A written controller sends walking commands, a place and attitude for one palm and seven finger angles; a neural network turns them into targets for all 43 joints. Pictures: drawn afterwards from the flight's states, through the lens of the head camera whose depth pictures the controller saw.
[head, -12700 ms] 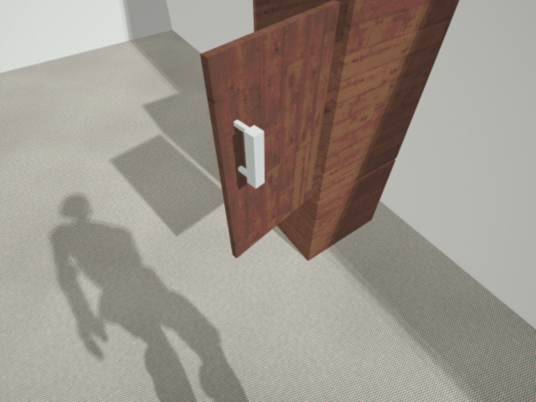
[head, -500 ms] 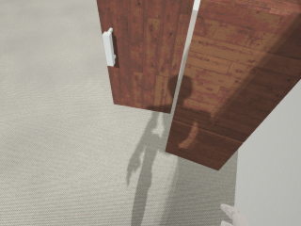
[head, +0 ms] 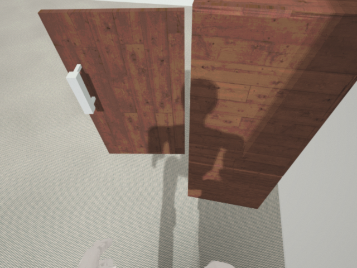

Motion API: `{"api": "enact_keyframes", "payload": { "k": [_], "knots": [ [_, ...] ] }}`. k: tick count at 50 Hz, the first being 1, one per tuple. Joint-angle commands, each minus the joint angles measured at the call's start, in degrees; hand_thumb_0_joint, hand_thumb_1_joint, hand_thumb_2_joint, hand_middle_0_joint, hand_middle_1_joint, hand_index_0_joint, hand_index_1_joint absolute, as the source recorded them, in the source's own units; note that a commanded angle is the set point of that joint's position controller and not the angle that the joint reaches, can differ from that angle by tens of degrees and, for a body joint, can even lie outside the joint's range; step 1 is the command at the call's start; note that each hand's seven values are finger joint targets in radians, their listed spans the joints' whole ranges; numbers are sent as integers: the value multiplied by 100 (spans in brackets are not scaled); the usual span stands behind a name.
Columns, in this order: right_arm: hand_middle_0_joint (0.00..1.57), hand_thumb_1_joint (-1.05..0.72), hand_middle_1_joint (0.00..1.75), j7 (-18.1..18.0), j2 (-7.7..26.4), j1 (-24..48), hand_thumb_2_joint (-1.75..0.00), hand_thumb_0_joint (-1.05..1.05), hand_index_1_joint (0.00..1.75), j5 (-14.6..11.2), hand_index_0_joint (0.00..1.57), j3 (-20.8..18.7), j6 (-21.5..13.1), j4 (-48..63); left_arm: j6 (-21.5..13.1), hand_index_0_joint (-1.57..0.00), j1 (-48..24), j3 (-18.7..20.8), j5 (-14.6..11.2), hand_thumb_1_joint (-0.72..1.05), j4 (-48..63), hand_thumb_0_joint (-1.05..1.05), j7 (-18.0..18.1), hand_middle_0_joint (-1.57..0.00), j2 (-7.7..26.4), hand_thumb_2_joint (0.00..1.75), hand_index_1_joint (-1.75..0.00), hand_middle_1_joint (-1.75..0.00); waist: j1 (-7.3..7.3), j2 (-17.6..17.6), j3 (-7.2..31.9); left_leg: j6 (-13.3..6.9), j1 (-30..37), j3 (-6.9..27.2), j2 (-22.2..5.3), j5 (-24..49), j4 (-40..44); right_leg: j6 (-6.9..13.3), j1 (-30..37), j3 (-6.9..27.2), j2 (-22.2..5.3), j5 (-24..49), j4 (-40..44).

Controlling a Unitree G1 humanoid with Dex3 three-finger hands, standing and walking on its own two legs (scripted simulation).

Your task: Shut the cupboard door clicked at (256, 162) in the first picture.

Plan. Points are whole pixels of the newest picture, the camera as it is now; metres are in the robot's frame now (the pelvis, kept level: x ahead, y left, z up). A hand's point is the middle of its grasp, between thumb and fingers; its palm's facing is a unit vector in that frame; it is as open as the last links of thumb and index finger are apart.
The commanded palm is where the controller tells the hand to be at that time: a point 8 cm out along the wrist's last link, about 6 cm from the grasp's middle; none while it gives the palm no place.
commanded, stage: come to a stop and stand still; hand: left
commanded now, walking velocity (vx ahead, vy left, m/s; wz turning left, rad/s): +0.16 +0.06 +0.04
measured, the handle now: (84, 89) +0.58 +0.28 +0.06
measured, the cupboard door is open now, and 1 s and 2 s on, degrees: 100 100 100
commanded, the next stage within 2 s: look again from close up in 1.92 s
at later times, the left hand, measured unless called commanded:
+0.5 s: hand out of the picture +0.07 +0.22 -0.17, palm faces +0.07 -0.98 -0.18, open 7.4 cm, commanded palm none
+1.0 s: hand out of the picture +0.08 +0.18 -0.16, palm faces +0.01 -0.98 -0.19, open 7.3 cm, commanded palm none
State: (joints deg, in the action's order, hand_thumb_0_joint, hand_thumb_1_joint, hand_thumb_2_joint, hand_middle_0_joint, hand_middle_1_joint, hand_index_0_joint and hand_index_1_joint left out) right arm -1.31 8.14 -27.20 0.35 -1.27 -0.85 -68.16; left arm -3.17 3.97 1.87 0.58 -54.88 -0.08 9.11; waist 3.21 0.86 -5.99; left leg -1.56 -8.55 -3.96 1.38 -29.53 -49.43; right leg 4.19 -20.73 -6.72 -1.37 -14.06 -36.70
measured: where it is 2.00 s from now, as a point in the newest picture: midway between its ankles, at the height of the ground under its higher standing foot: outside the picture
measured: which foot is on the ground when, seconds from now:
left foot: up 0.00-0.32, down 0.34-1.00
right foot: down 0.00-0.38, up 0.40-0.68, down 0.70-1.00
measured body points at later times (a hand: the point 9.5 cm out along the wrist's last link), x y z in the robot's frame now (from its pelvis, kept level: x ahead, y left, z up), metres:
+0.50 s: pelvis +0.06 +0.04 +0.01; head +0.10 +0.06 +0.46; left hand +0.06 +0.28 -0.15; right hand +0.14 -0.19 -0.13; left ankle +0.11 +0.15 -0.72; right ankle +0.03 -0.08 -0.69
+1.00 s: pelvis +0.05 +0.00 +0.01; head +0.07 +0.01 +0.46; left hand +0.08 +0.23 -0.15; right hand +0.01 -0.22 -0.15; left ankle +0.11 +0.15 -0.72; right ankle +0.01 -0.10 -0.72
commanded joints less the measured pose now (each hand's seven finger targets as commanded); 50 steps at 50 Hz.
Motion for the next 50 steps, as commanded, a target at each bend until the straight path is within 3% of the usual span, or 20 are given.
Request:
{"api": "enact_keyframes", "payload": {
  "k": [1,3,5,11,14,15,17,18,20,23,25,30,32,33,34,35,37,41,44,50],
  "knots": [
    [20,-90,30,42,296,408,-90,0,30,65,20,-164,-50,596,40,-20,1119,234,-38,90,-103,0,159,-20,705,90,-30,-30,-468,-239,244,110,-2232,623,-664,716,-1943,799,1029,2033,-1953,319,2420],
    [20,-90,30,73,101,87,-90,0,30,110,20,-134,56,467,-53,-20,974,131,-3,90,-144,0,144,-20,389,90,-30,-30,-218,-734,208,243,-1741,425,-715,1123,-1270,514,403,1165,-1496,798,2635],
    [20,-90,30,63,-66,-40,-90,0,30,66,20,-105,109,381,-88,-20,936,93,24,90,-219,0,148,-20,330,90,-30,-30,-123,-675,378,379,-1354,264,-633,1127,-409,452,364,799,-1306,1907,2460],
    [20,-90,30,52,82,696,-90,0,30,-3,20,-129,197,701,66,-20,1063,206,52,90,-291,0,221,-20,720,90,-30,-30,-342,-788,679,505,-1214,159,-358,1076,761,545,943,774,-1392,3404,1686],
    [20,-90,30,25,257,763,-90,0,30,8,20,-179,228,681,195,-20,1024,214,48,90,-367,0,248,-20,772,90,-30,-30,-230,-1099,489,451,-494,151,-319,1662,1782,314,502,763,-1296,2201,1429],
    [20,-90,30,25,274,661,-90,0,30,13,20,-188,192,620,229,-20,1004,209,43,90,-380,0,247,-20,731,90,-30,-30,-178,-799,549,405,-92,191,-417,2305,2282,157,317,715,-1151,1631,1154],
    [20,-90,30,-29,833,838,-90,0,30,63,20,-229,97,812,328,-20,1442,130,-12,90,-328,0,262,-20,396,90,-30,-30,-385,544,626,-237,-155,1229,-1617,4432,2591,-338,281,351,-405,64,618],
    [20,-90,30,-65,1013,939,-90,0,30,67,20,-241,120,882,359,-20,1554,84,5,90,-335,0,280,-20,302,90,-30,-30,-387,537,551,-464,-515,1318,-1862,4351,2771,-385,545,253,-165,-797,363],
    [20,-90,30,-166,998,1024,-90,0,30,80,20,-236,93,871,469,-20,1332,87,4,90,-317,0,240,-20,440,90,-30,-30,-275,1520,537,-790,-571,1656,-1984,4573,3226,-431,349,355,-67,-1722,-803],
    [20,-90,30,-233,1133,1348,-90,0,30,105,20,-266,121,1064,521,-20,1389,145,2,90,-346,0,188,-20,471,90,-30,-30,-305,801,829,-974,-153,1430,-2056,4805,2934,-447,-51,686,-86,-1785,-1651],
    [20,-90,30,-233,1170,1364,-90,0,30,104,20,-302,130,1086,525,-20,1285,155,21,90,-283,0,154,-20,467,90,-30,-30,-252,536,819,-934,-71,1319,-1998,4640,2897,-469,-146,627,-67,-1672,-1609],
    [20,-90,30,-168,1208,1400,-90,0,30,125,20,-373,165,1067,508,-20,1271,131,37,90,-200,0,109,-20,361,90,-30,-30,-183,679,848,-758,-257,1302,-1841,3291,2989,-451,398,411,-24,-1412,-352],
    [20,-90,30,-127,1227,1519,-90,0,30,74,20,-381,176,1066,462,-20,1700,131,31,90,-341,0,116,-20,329,90,-30,-30,-385,615,1026,-459,-489,1089,-1540,2529,2781,-458,1142,269,26,-309,922],
    [20,-90,30,-98,1070,1471,-90,0,30,36,20,-365,185,1067,438,-20,1751,141,59,90,-355,0,141,-20,488,90,-30,-30,-379,202,895,-214,-814,897,-1244,2008,2585,-408,1442,505,-142,-32,1551],
    [20,-90,30,-62,823,1511,-90,0,30,6,20,-323,207,1106,402,-20,1635,160,82,90,-329,0,164,-20,746,90,-30,-30,-328,-481,671,103,-1172,501,-773,1331,2192,-156,1294,1326,-785,-235,1966],
    [20,-90,30,2,496,1563,-90,0,30,4,20,-231,218,1146,361,-20,1369,161,68,90,-268,0,166,-20,995,90,-30,-30,-259,-926,426,284,-1096,207,-429,977,2021,125,791,1623,-1371,-508,2331],
    [20,-90,30,40,529,1691,-90,0,30,78,20,-203,247,1074,266,-20,1000,92,44,90,-278,0,177,-20,896,90,-30,-30,-235,-1376,199,302,-665,260,-405,1202,1725,264,131,1557,-1254,-158,2294],
    [20,-90,30,10,574,1101,-90,0,30,58,20,-148,160,588,256,-20,963,-2,-28,90,-394,0,174,-20,678,90,-30,-30,-137,-306,281,249,-132,480,-652,2303,2410,-138,275,915,-655,-436,1856],
    [20,-90,30,10,570,1029,-90,0,30,78,20,-145,197,480,331,-20,1037,17,-17,90,-508,0,182,-20,637,90,-30,-30,-181,-232,-220,271,-442,501,-622,1608,2558,-150,41,966,-596,-1420,2097],
    [20,-90,30,-66,418,670,-90,0,30,56,20,-67,83,282,275,-20,1320,0,-60,90,-744,0,182,-20,509,90,-30,-30,-294,-88,95,249,-536,524,-714,2386,2692,-179,960,748,-527,-289,1943]
  ]
}}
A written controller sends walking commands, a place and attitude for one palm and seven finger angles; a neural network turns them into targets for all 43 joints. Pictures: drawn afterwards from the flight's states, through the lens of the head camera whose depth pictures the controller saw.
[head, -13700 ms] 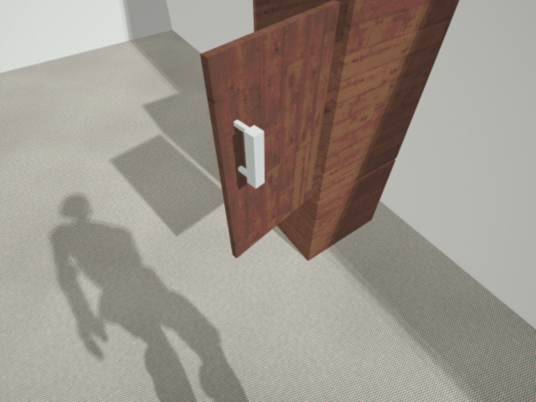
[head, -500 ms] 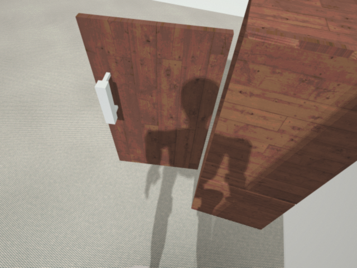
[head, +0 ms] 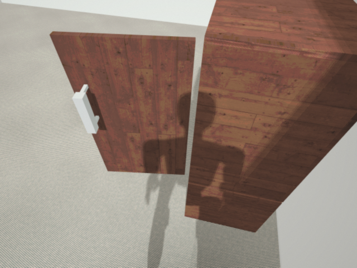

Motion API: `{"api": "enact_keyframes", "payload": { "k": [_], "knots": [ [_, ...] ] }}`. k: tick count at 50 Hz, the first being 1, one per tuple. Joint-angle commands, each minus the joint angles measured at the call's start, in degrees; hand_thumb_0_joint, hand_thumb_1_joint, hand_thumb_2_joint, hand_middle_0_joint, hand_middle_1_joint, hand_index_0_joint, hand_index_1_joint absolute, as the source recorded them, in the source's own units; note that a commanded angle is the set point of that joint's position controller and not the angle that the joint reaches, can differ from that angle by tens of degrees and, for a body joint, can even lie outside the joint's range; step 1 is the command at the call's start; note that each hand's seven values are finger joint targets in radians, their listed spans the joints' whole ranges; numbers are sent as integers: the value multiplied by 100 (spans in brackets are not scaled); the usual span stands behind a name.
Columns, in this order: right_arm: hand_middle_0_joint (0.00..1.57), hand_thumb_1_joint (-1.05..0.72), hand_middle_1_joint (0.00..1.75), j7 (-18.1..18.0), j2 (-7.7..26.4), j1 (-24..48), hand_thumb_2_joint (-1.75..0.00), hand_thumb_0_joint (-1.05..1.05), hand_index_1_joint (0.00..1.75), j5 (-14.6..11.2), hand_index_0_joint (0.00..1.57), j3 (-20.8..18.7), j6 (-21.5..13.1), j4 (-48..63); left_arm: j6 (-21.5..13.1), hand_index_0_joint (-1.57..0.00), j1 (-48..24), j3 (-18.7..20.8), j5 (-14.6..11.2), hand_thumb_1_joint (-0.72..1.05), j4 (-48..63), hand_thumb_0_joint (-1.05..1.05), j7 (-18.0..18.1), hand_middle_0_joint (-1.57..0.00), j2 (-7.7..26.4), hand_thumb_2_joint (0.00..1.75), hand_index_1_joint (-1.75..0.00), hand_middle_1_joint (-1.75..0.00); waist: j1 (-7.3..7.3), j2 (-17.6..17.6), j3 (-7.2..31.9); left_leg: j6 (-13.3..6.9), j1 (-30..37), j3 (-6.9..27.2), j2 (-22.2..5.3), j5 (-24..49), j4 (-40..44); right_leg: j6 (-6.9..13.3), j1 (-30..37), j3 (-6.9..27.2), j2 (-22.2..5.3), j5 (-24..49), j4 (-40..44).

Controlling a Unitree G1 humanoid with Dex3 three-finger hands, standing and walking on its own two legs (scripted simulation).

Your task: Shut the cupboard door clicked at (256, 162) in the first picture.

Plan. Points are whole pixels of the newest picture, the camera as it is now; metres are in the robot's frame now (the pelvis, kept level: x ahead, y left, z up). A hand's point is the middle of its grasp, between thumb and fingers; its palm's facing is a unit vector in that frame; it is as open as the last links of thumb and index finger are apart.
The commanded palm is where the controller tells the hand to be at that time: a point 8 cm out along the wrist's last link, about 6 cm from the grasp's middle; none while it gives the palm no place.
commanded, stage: come to a stop and stand still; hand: left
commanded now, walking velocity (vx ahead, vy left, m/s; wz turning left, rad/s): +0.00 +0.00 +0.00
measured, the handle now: (89, 109) +0.52 +0.28 +0.05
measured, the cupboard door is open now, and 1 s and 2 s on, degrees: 100 100 100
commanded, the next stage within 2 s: look again from close up in 0.92 s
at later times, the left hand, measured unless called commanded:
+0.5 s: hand out of the picture +0.02 +0.15 -0.18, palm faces +0.05 -0.99 -0.15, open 7.4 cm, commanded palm none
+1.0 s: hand out of the picture +0.06 +0.18 -0.18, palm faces +0.03 -0.98 -0.20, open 7.4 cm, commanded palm none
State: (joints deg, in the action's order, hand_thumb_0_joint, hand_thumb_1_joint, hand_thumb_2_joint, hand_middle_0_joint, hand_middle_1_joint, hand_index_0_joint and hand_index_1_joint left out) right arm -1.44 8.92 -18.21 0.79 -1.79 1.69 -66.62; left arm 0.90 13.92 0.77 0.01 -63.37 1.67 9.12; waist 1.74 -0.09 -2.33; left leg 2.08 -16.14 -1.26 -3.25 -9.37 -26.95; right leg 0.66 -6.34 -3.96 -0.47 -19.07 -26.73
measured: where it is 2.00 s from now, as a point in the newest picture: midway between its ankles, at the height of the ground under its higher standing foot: outside the picture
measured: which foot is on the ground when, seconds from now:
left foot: down 0.00-1.00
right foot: down 0.00-1.00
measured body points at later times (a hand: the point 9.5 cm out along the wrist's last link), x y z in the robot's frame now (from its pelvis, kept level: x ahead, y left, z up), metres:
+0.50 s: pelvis +0.04 +0.00 +0.00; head +0.06 +0.01 +0.45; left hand +0.01 +0.20 -0.16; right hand +0.03 -0.22 -0.16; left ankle +0.06 +0.14 -0.74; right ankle -0.05 -0.11 -0.74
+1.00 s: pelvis +0.06 +0.00 +0.00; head +0.08 +0.01 +0.45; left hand +0.06 +0.23 -0.16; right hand +0.06 -0.22 -0.16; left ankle +0.06 +0.14 -0.74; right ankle -0.05 -0.11 -0.74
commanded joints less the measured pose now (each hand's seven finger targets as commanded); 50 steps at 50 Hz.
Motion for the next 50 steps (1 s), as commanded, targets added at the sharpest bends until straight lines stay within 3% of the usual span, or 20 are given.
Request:
{"api": "enact_keyframes", "payload": {
  "k": [1,5,17,21,26,43,50],
  "knots": [
    [20,-90,30,-58,372,-198,-90,0,30,8,20,-10,-187,124,-139,-20,385,99,-5,90,74,0,10,-20,475,90,-30,-30,-166,-18,-231,-106,327,256,-245,494,440,168,-498,526,-626,386,908],
    [20,-90,30,-88,301,-352,-90,0,30,-3,20,-2,-198,43,-146,-20,486,93,-6,90,-5,0,35,-20,419,90,-30,-30,-173,-65,-192,-127,364,236,-273,684,392,161,-267,377,-623,757,896],
    [20,-90,30,-127,257,-228,-90,0,30,-15,20,-28,-213,53,-166,-20,749,74,25,90,-116,0,73,-20,245,90,-30,-30,-156,-26,-225,-163,631,183,-272,1007,297,103,-281,360,-636,1431,775],
    [20,-90,30,-132,269,-125,-90,0,30,-21,20,-26,-216,53,-171,-20,793,64,43,90,-131,0,74,-20,259,90,-30,-30,-152,-164,-243,-173,691,172,-270,1128,300,72,-247,360,-648,1689,764],
    [20,-90,30,-139,336,-22,-90,0,30,-23,20,-26,-223,107,-191,-20,832,60,44,90,-134,0,81,-20,315,90,-30,-30,-149,-70,-115,-161,799,122,-257,1371,223,55,-96,337,-689,2204,733],
    [20,-90,30,-142,517,125,-90,0,30,-18,20,-27,-229,168,-194,-20,752,60,38,90,-60,0,89,-20,492,90,-30,-30,-163,-133,70,-166,999,80,-264,1852,193,28,158,269,-708,2771,683],
    [20,-90,30,-140,480,77,-90,0,30,-24,20,-22,-216,128,-169,-20,706,77,40,90,-39,0,90,-20,510,90,-30,-30,-185,-225,-94,-168,857,71,-247,1620,255,25,229,193,-697,2514,768]
  ]
}}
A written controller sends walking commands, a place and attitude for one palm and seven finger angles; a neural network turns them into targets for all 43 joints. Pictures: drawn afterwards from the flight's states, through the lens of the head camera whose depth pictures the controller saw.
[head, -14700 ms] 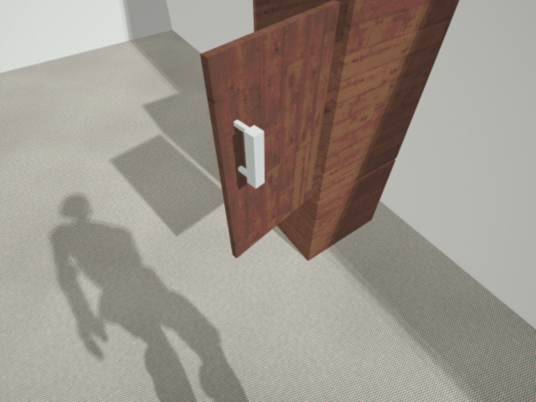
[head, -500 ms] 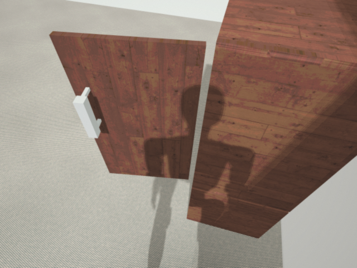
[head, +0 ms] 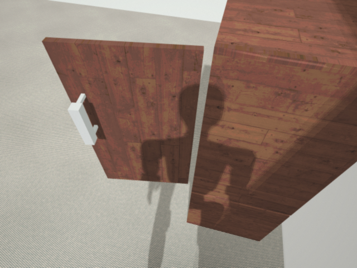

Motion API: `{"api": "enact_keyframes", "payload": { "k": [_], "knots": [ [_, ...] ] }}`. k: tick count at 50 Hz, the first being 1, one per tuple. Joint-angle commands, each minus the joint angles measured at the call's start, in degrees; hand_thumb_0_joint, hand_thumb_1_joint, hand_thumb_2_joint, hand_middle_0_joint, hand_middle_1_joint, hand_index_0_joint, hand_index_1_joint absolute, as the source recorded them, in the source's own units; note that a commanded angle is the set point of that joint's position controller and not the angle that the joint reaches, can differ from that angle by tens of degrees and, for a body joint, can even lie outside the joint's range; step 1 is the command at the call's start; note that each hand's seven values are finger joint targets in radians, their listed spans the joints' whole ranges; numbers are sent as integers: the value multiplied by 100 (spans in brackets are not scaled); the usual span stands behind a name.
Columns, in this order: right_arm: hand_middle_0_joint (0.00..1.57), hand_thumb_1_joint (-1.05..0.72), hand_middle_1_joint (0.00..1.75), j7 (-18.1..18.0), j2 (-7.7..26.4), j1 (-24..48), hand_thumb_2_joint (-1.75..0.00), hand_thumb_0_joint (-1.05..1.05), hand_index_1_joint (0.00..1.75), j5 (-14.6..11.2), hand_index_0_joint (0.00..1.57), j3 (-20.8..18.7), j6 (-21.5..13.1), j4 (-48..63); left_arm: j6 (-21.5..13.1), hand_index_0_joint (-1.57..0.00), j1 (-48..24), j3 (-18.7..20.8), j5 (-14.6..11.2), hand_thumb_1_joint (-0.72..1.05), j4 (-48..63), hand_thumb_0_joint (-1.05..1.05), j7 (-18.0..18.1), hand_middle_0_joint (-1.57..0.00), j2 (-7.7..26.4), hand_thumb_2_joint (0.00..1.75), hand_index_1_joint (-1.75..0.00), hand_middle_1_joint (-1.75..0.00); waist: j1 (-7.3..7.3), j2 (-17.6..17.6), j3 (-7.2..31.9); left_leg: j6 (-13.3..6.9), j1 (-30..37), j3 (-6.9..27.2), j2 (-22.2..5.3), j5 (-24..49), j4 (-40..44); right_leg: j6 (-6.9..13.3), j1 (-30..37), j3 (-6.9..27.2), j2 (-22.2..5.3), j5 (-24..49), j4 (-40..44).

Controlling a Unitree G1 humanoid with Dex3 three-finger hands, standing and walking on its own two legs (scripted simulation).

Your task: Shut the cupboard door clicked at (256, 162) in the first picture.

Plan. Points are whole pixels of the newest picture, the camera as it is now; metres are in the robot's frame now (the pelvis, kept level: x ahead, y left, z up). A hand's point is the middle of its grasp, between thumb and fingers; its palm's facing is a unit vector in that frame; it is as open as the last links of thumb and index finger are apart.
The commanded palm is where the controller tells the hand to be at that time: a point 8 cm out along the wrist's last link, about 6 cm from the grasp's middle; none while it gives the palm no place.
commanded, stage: look again from close up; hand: left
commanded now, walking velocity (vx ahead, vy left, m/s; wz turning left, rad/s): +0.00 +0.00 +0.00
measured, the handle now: (86, 119) +0.46 +0.28 +0.04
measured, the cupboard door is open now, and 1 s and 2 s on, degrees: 100 100 100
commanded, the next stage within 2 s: shuffle to correct the standing spot in 0.54 s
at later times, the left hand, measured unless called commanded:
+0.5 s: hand out of the picture +0.00 +0.22 -0.17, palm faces -0.03 -0.96 -0.26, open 7.4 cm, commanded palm none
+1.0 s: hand out of the picture -0.04 +0.23 -0.19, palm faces +0.00 -0.97 -0.22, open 7.4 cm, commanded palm none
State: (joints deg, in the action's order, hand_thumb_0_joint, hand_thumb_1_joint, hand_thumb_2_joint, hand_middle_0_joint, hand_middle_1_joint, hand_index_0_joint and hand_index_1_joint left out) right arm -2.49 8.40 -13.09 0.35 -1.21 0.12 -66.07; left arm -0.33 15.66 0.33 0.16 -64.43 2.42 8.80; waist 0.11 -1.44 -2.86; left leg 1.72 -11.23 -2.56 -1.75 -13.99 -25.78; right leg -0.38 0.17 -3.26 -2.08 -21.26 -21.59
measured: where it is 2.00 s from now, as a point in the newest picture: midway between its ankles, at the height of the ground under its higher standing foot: outside the picture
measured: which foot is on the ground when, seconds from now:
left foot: down 0.00-1.00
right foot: down 0.00-0.96, up 0.98-1.00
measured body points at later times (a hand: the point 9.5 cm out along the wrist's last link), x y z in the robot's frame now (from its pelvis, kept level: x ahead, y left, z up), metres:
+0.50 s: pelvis -0.03 +0.03 -0.01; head -0.03 +0.01 +0.44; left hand +0.00 +0.27 -0.15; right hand -0.01 -0.21 -0.17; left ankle +0.00 +0.14 -0.74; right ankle -0.11 -0.11 -0.74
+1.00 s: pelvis -0.01 +0.04 -0.02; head +0.02 +0.05 +0.43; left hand -0.04 +0.28 -0.17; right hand +0.02 -0.20 -0.16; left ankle +0.00 +0.14 -0.74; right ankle -0.10 -0.10 -0.73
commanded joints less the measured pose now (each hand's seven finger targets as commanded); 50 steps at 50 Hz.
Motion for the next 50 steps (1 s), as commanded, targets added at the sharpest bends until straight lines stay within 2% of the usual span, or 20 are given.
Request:
{"api": "enact_keyframes", "payload": {
  "k": [1,2,3,4,5,6,8,12,15,19,24,27,34,39,41,44,46,48,49,50],
  "knots": [
    [20,-90,30,86,768,193,-90,0,30,-11,20,-65,-183,651,-272,-20,897,65,161,90,134,0,245,-20,663,90,-30,-30,-174,123,-195,-130,263,-76,-282,2444,-1255,-81,-1364,823,-625,5031,191],
    [20,-90,30,134,447,-329,-90,0,30,32,20,-44,-167,777,-298,-20,522,151,159,90,426,0,209,-20,876,90,-30,-30,212,30,22,-284,-371,62,-234,965,-1082,144,-668,590,-836,5222,-281],
    [20,-90,30,137,495,-530,-90,0,30,28,20,-42,-146,774,-299,-20,386,126,136,90,521,0,180,-20,826,90,-30,-30,244,-101,261,-337,-398,60,-222,741,-860,243,-620,480,-682,4667,-559],
    [20,-90,30,141,591,-644,-90,0,30,43,20,-51,-173,801,-292,-20,407,103,105,90,609,0,157,-20,749,90,-30,-30,243,120,509,-387,-191,113,-266,1482,-786,268,-608,392,-522,4290,-863],
    [20,-90,30,124,670,-717,-90,0,30,71,20,-39,-219,819,-305,-20,543,130,77,90,649,0,138,-20,793,90,-30,-30,150,710,940,-444,271,114,-294,2499,-843,280,-507,353,-448,4329,-1168],
    [20,-90,30,96,764,-750,-90,0,30,59,20,-44,-206,850,-286,-20,578,144,35,90,676,0,132,-20,801,90,-30,-30,145,706,1030,-510,445,230,-419,3055,-905,272,-674,300,-333,3723,-1223],
    [20,-90,30,71,827,-583,-90,0,30,31,20,-35,-167,955,-197,-20,583,121,26,90,673,0,117,-20,680,90,-30,-30,55,429,680,-528,249,310,-531,3059,-879,225,-898,257,-247,2629,-947],
    [20,-90,30,102,754,-366,-90,0,30,32,20,14,-98,1049,-93,-20,463,79,47,90,701,0,82,-20,749,90,-30,-30,45,-218,58,-405,-168,180,-353,1585,-610,243,-1102,355,-320,2229,-642],
    [20,-90,30,110,768,-303,-90,0,30,42,20,0,-107,992,-43,-20,382,73,48,90,763,0,51,-20,778,90,-30,-30,-10,188,-109,-443,-217,297,-368,1302,-269,212,-1224,364,-243,1201,-552],
    [20,-90,30,144,869,-255,-90,0,30,47,20,14,-72,1018,17,-20,314,47,55,90,763,0,13,-20,860,90,-30,-30,-10,107,-329,-434,-375,403,-363,167,116,200,-1473,423,-223,59,-285],
    [20,-90,30,161,898,-285,-90,0,30,46,20,27,-83,974,15,-20,384,26,64,90,732,0,-24,-20,912,90,-30,-30,-34,189,-239,-423,-323,434,-370,-135,357,189,-1510,465,-247,-86,-171],
    [20,-90,30,154,878,-320,-90,0,30,32,20,37,-112,919,-28,-20,438,21,62,90,673,0,-29,-20,935,90,-30,-30,-31,-32,-86,-395,-117,313,-343,350,219,175,-1447,516,-323,309,-101],
    [20,-90,30,136,860,-361,-90,0,30,11,20,56,-135,722,-45,-20,607,15,65,90,485,0,-22,-20,919,90,-30,-30,-71,177,94,-387,65,221,-340,785,98,175,-1257,554,-401,845,-155],
    [20,-90,30,191,783,-240,-90,0,30,34,20,31,-47,855,-3,-20,719,142,105,90,474,0,-25,-20,1119,90,-30,-30,-127,-310,-242,-301,-500,-95,-56,56,-405,390,-1287,982,-809,400,59],
    [20,-90,30,200,747,-164,-90,0,30,45,20,21,-27,934,5,-20,812,210,115,90,487,0,-8,-20,1209,90,-30,-30,-169,-532,-371,-257,-794,-259,32,-23,-722,527,-1168,1216,-1066,805,85],
    [20,-90,30,201,772,-272,-90,0,30,46,20,-3,-39,999,32,-20,789,279,140,90,559,0,5,-20,1242,90,-30,-30,-118,-497,-283,-278,-609,-280,31,418,-704,510,-1151,990,-1067,1531,-372],
    [20,-90,30,176,927,-461,-90,0,30,44,20,-37,-60,974,60,-20,776,284,143,90,630,0,14,-20,1141,90,-30,-30,-32,127,2,-418,25,-23,-189,1425,-516,314,-1357,506,-709,1652,-1022],
    [20,-90,30,116,1264,-906,-90,0,30,68,20,-113,-58,913,86,-20,581,238,122,90,794,0,22,-20,870,90,-30,-30,99,1321,305,-992,791,1040,-933,2678,-38,75,-2137,-259,-61,-43,-2292],
    [20,-90,30,95,1211,-1026,-90,0,30,64,20,-109,-56,881,99,-20,385,177,106,90,882,0,31,-20,699,90,-30,-30,142,1550,253,-1293,901,1392,-1256,3047,322,81,-2582,-157,22,-1470,-2929],
    [20,-90,30,73,1083,-944,-90,0,30,58,20,-69,-68,908,109,-20,203,142,94,90,950,0,28,-20,594,90,-30,-30,98,1171,91,-1469,648,1440,-1409,3400,382,106,-2609,14,-124,-1582,-3101]
  ]
}}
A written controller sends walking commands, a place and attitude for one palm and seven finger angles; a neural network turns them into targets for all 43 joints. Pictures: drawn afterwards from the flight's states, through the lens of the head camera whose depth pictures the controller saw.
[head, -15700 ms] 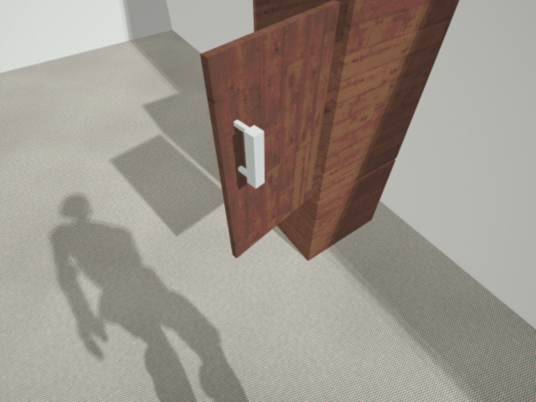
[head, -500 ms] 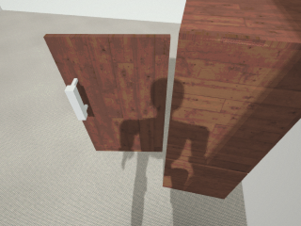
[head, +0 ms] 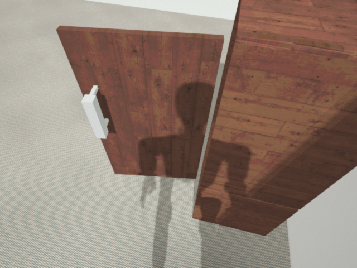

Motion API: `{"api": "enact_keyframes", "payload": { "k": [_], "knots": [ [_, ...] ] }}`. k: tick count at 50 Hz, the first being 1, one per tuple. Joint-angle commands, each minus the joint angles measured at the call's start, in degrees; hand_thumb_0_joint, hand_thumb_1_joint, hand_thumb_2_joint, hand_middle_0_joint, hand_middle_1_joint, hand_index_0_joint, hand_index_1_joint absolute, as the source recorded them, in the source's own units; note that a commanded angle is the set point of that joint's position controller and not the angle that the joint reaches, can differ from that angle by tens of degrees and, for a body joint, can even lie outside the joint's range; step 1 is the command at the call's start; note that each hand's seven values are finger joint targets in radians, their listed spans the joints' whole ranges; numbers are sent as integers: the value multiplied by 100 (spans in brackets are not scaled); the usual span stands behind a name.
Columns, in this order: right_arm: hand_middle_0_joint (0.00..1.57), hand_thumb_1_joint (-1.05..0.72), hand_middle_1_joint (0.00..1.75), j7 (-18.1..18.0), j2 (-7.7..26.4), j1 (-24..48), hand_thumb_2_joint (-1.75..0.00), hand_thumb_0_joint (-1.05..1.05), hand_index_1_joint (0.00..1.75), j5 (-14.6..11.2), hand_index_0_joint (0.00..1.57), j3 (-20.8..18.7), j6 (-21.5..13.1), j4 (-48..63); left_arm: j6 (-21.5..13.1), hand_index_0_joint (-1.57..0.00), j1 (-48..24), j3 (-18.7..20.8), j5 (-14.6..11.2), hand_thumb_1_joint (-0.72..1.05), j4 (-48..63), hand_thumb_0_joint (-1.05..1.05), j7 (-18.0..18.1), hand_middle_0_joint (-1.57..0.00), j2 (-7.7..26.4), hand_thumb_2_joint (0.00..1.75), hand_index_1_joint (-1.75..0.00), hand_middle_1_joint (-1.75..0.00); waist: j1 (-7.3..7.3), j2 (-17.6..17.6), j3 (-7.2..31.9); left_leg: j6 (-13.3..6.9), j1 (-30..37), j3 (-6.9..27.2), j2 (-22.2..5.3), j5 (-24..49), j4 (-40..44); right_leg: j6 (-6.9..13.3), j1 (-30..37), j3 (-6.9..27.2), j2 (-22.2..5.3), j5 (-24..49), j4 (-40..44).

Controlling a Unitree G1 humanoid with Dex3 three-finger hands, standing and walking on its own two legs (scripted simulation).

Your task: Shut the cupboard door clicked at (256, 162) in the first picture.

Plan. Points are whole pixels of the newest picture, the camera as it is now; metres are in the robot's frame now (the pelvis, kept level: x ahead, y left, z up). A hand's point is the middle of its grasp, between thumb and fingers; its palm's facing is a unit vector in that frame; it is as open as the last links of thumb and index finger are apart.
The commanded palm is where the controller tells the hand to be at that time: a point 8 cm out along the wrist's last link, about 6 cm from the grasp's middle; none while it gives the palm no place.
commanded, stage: come to a stop and stand still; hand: left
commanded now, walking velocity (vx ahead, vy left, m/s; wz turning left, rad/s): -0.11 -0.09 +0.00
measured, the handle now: (98, 112) +0.46 +0.26 +0.06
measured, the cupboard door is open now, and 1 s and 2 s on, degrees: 100 100 100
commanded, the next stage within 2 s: look again from close up in 0.88 s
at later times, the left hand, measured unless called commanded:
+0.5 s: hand out of the picture +0.07 +0.19 -0.15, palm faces -0.01 -0.97 -0.23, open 7.4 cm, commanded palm none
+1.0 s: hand out of the picture +0.01 +0.19 -0.16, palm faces +0.01 -0.98 -0.20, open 7.4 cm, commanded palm none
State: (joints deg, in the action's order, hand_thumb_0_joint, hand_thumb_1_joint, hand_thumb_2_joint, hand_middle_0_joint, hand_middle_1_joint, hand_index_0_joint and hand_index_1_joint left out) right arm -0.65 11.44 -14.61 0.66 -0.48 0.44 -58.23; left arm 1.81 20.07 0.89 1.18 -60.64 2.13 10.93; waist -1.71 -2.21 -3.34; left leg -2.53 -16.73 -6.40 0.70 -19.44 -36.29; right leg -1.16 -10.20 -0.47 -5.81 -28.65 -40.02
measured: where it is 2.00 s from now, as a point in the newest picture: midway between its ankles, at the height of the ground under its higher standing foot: outside the picture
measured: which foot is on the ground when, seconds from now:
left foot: down 0.00-1.00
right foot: up 0.00-0.10, down 0.12-1.00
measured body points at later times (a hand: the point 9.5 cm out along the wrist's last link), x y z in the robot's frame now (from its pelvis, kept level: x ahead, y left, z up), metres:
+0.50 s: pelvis +0.01 +0.01 +0.01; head +0.01 +0.00 +0.46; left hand +0.07 +0.24 -0.13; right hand +0.05 -0.23 -0.14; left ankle +0.00 +0.10 -0.72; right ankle -0.03 -0.11 -0.72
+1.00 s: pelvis +0.02 +0.02 +0.02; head +0.05 +0.02 +0.46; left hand +0.01 +0.24 -0.14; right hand +0.03 -0.21 -0.14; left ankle +0.00 +0.10 -0.72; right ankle -0.03 -0.11 -0.72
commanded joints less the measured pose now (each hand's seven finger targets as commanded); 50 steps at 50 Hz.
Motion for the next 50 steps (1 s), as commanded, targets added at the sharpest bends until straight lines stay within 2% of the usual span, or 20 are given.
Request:
{"api": "enact_keyframes", "payload": {
  "k": [1,4,5,6,7,8,9,10,12,13,14,15,16,18,20,22,28,38,46,50],
  "knots": [
    [20,-90,30,-122,723,-528,-90,0,30,44,20,-122,-105,204,-115,-20,-206,81,-28,90,540,0,57,-20,324,90,-30,-30,163,1070,166,-1054,973,1706,-1630,4201,1353,189,-1369,-189,142,-663,-1030],
    [20,-90,30,-133,696,0,-90,0,30,15,20,-95,-122,327,-149,-20,274,47,-27,90,298,0,40,-20,243,90,-30,-30,-132,623,455,-672,421,1169,-1254,3485,1167,121,-180,-259,203,858,628],
    [20,-90,30,-134,585,108,-90,0,30,-14,20,-77,-147,302,-219,-20,389,43,-8,90,265,0,42,-20,390,90,-30,-30,-196,307,491,-414,305,1008,-1019,2938,959,158,169,-1,114,1735,1403],
    [20,-90,30,-106,458,85,-90,0,30,-50,20,-61,-147,308,-279,-20,294,35,3,90,253,0,45,-20,588,90,-30,-30,-50,-175,471,-94,141,729,-690,1905,857,337,192,578,-329,2494,1613],
    [20,-90,30,-67,337,-11,-90,0,30,-44,20,-45,-140,273,-286,-20,114,16,-18,90,298,0,27,-20,742,90,-30,-30,81,-244,394,65,223,564,-472,992,957,543,-54,796,-727,2716,1692],
    [20,-90,30,-57,257,49,-90,0,30,-11,20,-30,-79,189,-298,-20,-126,27,-24,90,313,0,13,-20,773,90,-30,-30,146,-779,180,143,351,465,-383,867,926,602,-326,765,-670,2720,1736],
    [20,-90,30,-54,268,5,-90,0,30,5,20,-34,-63,110,-302,-20,-231,8,-25,90,326,0,11,-20,734,90,-30,-30,167,-926,47,154,448,442,-406,939,991,583,-446,656,-615,2759,1781],
    [20,-90,30,-58,228,-85,-90,0,30,6,20,-30,-77,17,-303,-20,-286,1,-14,90,337,0,12,-20,691,90,-30,-30,199,-832,37,138,528,486,-470,1210,1157,539,-388,512,-494,2916,1707],
    [20,-90,30,-58,345,-101,-90,0,30,7,20,-4,-144,-111,-297,-20,-298,-19,-34,90,348,0,15,-20,642,90,-30,-30,142,-145,255,75,733,642,-640,1858,1392,370,-189,277,-241,2817,1562],
    [20,-90,30,-36,625,224,-90,0,30,-31,20,-101,-192,307,-402,-20,251,5,30,90,190,0,241,-20,583,90,-30,-30,25,-668,312,183,481,577,-777,2394,65,172,-65,621,-403,5013,1563],
    [20,-90,30,17,407,-133,-90,0,30,-12,20,-68,-155,414,-458,-20,-110,4,-11,90,476,0,208,-20,813,90,-30,-30,291,-641,716,163,141,567,-509,421,318,404,311,709,-702,4295,1596],
    [20,-90,30,50,303,-178,-90,0,30,45,20,-29,-143,400,-501,-20,-323,32,6,90,623,0,158,-20,906,90,-30,-30,292,176,918,232,188,398,-368,251,555,679,578,733,-817,4412,1381],
    [20,-90,30,31,267,-179,-90,0,30,43,20,-26,-156,409,-503,-20,-361,28,-31,90,670,0,126,-20,890,90,-30,-30,325,513,789,207,321,440,-346,550,734,711,363,623,-664,4213,1242],
    [20,-90,30,-8,411,-234,-90,0,30,42,20,-14,-202,376,-443,-20,-380,-27,-61,90,660,0,88,-20,749,90,-30,-30,265,855,588,58,527,776,-595,2200,847,511,130,227,-192,3460,1014],
    [20,-90,30,-57,439,-209,-90,0,30,35,20,4,-208,373,-369,-20,-312,-33,-45,90,598,0,79,-20,647,90,-30,-30,177,701,314,-48,421,884,-714,2496,864,442,60,103,-29,2655,1188],
    [20,-90,30,-64,506,-192,-90,0,30,31,20,14,-183,392,-313,-20,-380,-40,-59,90,595,0,61,-20,624,90,-30,-30,197,352,102,-45,334,910,-678,1916,1003,425,-42,125,12,2158,1309],
    [20,-90,30,-46,516,-231,-90,0,30,32,20,41,-180,260,-245,-20,-412,-30,-53,90,560,0,16,-20,626,90,-30,-30,175,199,-168,-69,145,966,-616,870,1469,368,-123,135,39,1349,1530],
    [20,-90,30,-85,485,-337,-90,0,30,0,20,79,-245,-149,-280,-20,-147,-61,-76,90,229,0,21,-20,591,90,-30,-30,144,214,189,-65,619,857,-614,1781,1405,314,107,119,-77,2142,1545],
    [20,-90,30,-122,408,-331,-90,0,30,-25,20,74,-247,-404,-303,-20,40,-87,-66,90,-30,0,49,-20,524,90,-30,-30,141,158,169,-57,790,789,-623,2269,1336,288,196,93,-124,2726,1568],
    [20,-90,30,-137,358,-299,-90,0,30,-28,20,69,-245,-475,-286,-20,74,-82,-57,90,-103,0,52,-20,485,90,-30,-30,125,193,63,-69,802,793,-641,2282,1399,268,182,42,-116,2610,1623]
  ]
}}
